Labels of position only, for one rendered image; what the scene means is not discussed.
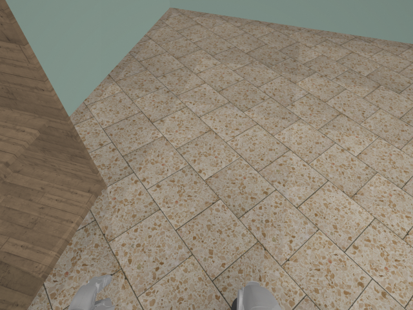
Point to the right robot shin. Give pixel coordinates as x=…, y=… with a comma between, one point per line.
x=253, y=283

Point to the wardrobe door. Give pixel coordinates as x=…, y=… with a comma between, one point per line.
x=17, y=286

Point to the robot left hand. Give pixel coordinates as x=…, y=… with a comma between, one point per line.
x=85, y=298

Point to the right robot thigh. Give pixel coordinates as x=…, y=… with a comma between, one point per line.
x=254, y=297

